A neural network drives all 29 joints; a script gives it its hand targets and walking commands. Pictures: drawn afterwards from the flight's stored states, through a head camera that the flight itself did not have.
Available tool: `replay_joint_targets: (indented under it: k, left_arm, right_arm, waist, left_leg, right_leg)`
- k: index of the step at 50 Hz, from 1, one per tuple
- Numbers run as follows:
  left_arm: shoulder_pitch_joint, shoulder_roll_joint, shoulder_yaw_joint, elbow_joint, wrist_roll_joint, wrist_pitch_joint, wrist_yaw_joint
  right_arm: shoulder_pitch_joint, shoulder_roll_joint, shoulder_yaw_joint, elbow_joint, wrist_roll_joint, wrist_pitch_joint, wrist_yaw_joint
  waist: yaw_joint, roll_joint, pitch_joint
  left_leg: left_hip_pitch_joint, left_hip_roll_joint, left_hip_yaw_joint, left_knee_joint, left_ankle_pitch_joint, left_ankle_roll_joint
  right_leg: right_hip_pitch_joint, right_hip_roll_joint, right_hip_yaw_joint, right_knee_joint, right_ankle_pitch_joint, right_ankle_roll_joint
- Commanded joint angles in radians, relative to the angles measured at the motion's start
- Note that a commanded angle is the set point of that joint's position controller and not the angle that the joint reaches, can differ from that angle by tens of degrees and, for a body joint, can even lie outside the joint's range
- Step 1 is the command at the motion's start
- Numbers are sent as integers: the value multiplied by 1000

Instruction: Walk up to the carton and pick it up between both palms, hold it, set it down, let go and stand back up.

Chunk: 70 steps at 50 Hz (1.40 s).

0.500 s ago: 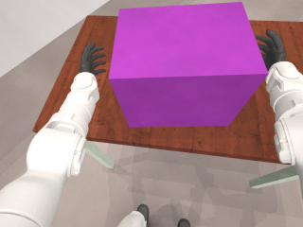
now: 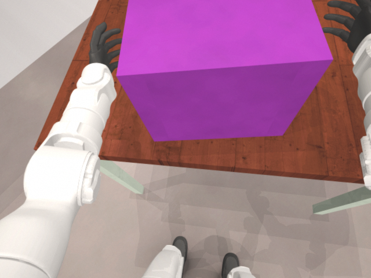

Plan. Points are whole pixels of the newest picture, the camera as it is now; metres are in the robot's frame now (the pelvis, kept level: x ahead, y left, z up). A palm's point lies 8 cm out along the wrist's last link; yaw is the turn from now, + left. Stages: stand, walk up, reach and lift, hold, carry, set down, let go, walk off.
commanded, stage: set down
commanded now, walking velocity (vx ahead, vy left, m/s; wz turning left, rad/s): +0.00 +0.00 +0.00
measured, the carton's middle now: (214, 66) +0.52 +0.06 +0.08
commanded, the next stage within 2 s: none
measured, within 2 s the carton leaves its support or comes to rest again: neither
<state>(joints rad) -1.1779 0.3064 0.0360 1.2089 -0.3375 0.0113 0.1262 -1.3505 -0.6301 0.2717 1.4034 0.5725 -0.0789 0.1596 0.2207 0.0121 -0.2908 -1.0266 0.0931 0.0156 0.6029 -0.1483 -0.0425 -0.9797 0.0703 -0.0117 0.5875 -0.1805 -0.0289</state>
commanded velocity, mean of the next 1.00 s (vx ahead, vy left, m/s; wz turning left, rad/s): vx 0.00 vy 0.00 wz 0.00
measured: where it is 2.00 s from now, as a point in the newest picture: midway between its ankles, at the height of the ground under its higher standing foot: outside the picture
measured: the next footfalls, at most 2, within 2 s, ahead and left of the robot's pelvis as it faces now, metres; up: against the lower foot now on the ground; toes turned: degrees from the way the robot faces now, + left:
none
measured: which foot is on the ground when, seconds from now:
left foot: down 0.00-1.00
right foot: down 0.00-1.00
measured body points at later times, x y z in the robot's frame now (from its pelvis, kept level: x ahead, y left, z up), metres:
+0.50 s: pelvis -0.03 +0.01 +0.02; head +0.06 -0.01 +0.46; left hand +0.45 +0.26 +0.24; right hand +0.52 -0.22 +0.27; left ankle +0.04 +0.15 -0.70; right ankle +0.02 -0.09 -0.71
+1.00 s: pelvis +0.02 +0.00 +0.04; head +0.10 -0.01 +0.48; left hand +0.43 +0.27 +0.15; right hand +0.52 -0.22 +0.15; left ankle +0.04 +0.15 -0.70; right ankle +0.02 -0.09 -0.70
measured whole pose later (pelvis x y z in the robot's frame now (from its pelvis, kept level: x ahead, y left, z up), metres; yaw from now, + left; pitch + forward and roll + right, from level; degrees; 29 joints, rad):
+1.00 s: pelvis +0.02 +0.00 +0.04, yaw +3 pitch +14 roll -1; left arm -0.76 0.28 0.09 0.58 -0.22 0.37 0.12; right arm -0.95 -0.63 0.14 1.09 0.52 0.07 0.16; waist 0.13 0.05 -0.09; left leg -0.53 0.06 -0.02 0.39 -0.11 -0.05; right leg -0.46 0.05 -0.04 0.37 -0.15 -0.03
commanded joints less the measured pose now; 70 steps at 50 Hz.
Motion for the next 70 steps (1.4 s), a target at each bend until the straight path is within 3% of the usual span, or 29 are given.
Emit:
replay_joint_targets:
  k: [1, 5, 8, 11, 15, 18, 20, 22, 24, 28, 30, 32, 38, 42, 46, 49, 53, 55, 61, 64, 68, 70]
  left_arm:
    - [-530, 236, 6, -353, -35, 60, 38]
    - [-453, 189, -6, -385, -23, 191, 38]
    - [-438, 183, 18, -510, 3, 295, 45]
    - [-436, 188, 50, -660, 15, 378, 78]
    - [-490, 190, 23, -690, -10, 469, 119]
    - [-555, 201, 0, -540, -35, 489, 125]
    - [-572, 185, -46, -295, -53, 474, 113]
    - [-570, 191, -62, -156, -60, 428, 89]
    - [-572, 204, -60, -134, -68, 367, 67]
    - [-553, 236, -59, -148, -57, 313, 45]
    - [-516, 237, -49, -183, -23, 309, 35]
    - [-508, 224, -48, -233, -4, 299, 32]
    - [-332, 159, -45, -371, 15, 281, 17]
    - [-138, 133, 11, -560, 67, 289, 1]
    - [67, 130, 121, -876, 146, 331, -10]
    - [209, 113, 172, -1064, 176, 351, -12]
    - [285, 104, 185, -1249, 168, 370, -5]
    - [321, 98, 182, -1276, 162, 396, -2]
    - [424, 84, 206, -1162, 161, 471, -12]
    - [465, 63, 221, -1074, 184, 474, -20]
    - [471, 45, 220, -1014, 198, 443, -27]
    - [452, 37, 205, -1052, 201, 411, -20]
  right_arm:
    - [-548, -236, -93, -185, -7, 15, 4]
    - [-500, -288, -119, -89, -14, 100, 18]
    - [-505, -332, -155, -163, -29, 150, 29]
    - [-523, -360, -203, -308, -57, 194, 44]
    - [-551, -349, -226, -400, -71, 279, 73]
    - [-565, -281, -188, -335, -81, 348, 85]
    - [-569, -206, -146, -167, -86, 386, 101]
    - [-524, -149, -100, -101, -84, 408, 118]
    - [-485, -127, -79, -117, -77, 405, 118]
    - [-440, -147, -97, -129, -79, 367, 90]
    - [-389, -160, -126, -116, -96, 347, 71]
    - [-371, -167, -152, -128, -106, 318, 62]
    - [-268, -190, -181, -234, -101, 216, 34]
    - [-128, -223, -163, -323, -59, 151, 16]
    - [25, -242, -172, -501, -42, 100, -8]
    - [128, -229, -205, -662, -66, 77, -23]
    - [180, -246, -279, -830, -82, 86, -34]
    - [210, -255, -298, -852, -78, 116, -31]
    - [275, -208, -267, -843, -64, 205, -13]
    - [337, -170, -244, -779, -54, 233, 3]
    - [376, -133, -243, -763, -76, 231, 16]
    - [404, -123, -256, -758, -81, 219, 25]
  waist:
    - [-31, -153, -1017]
    - [-82, -129, -961]
    - [-99, -121, -994]
    - [-77, -112, -987]
    - [-50, -116, -855]
    - [-33, -159, -662]
    - [-29, -187, -417]
    - [-23, -221, -328]
    - [-22, -234, -387]
    - [-50, -164, -442]
    - [-76, -119, -431]
    - [-88, -66, -424]
    - [-114, -41, -406]
    - [-127, -48, -488]
    - [-121, -69, -583]
    - [-131, -102, -591]
    - [-161, -90, -589]
    - [-174, -91, -537]
    - [-133, -135, -317]
    - [-110, -138, -195]
    - [-112, -141, -86]
    - [-120, -106, -73]
  left_leg:
    - [311, -61, 59, 85, 282, -36]
    - [402, -50, 21, 101, 306, -49]
    - [534, -53, 7, 85, 388, -62]
    - [642, -54, 2, 47, 428, -70]
    - [669, -58, -2, -38, 327, -61]
    - [570, -64, -4, -132, 98, -23]
    - [449, -66, -10, -186, -115, 9]
    - [422, -84, 2, -192, -171, 32]
    - [415, -100, 14, -191, -142, 42]
    - [416, -103, 23, -202, -80, 31]
    - [453, -102, 20, -208, -40, 19]
    - [500, -101, 19, -211, -25, 5]
    - [635, -91, 5, -192, 115, -14]
    - [783, -87, -3, -157, 363, -24]
    - [862, -91, -1, -146, 564, -22]
    - [871, -98, -1, -158, 575, -11]
    - [896, -99, 0, -174, 533, -8]
    - [916, -98, -1, -187, 499, -4]
    - [842, -104, 8, -256, 285, 31]
    - [814, -108, 14, -286, 189, 43]
    - [794, -116, 26, -296, 103, 54]
    - [807, -116, 27, -291, 92, 50]
  right_leg:
    - [586, 29, -30, 83, 640, 100]
    - [522, 42, -50, 67, 620, 85]
    - [551, 58, -70, 31, 644, 82]
    - [540, 75, -82, -9, 567, 74]
    - [536, 71, -80, -80, 337, 52]
    - [557, 35, -43, -118, 112, 44]
    - [506, 3, -11, -151, -137, 27]
    - [522, -20, 19, -176, -254, 15]
    - [603, -31, 42, -176, -229, 16]
    - [711, -32, 51, -150, -55, 29]
    - [744, -33, 45, -151, 34, 33]
    - [717, -35, 32, -164, 43, 36]
    - [729, -21, -3, -165, 226, 49]
    - [822, 1, -14, -157, 500, 69]
    - [951, 14, -12, -136, 755, 92]
    - [997, 11, -5, -137, 813, 106]
    - [972, 15, 0, -147, 771, 93]
    - [943, 18, 5, -168, 713, 81]
    - [940, -3, 47, -215, 487, 69]
    - [922, -14, 66, -243, 320, 64]
    - [883, -23, 77, -267, 165, 58]
    - [851, -25, 76, -271, 116, 52]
